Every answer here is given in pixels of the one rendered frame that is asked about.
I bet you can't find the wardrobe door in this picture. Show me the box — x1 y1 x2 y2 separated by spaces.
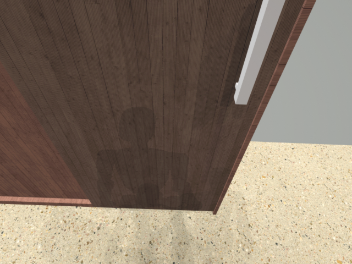
0 0 305 211
0 61 88 199

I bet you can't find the handle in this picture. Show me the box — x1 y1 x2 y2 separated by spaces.
234 0 285 105

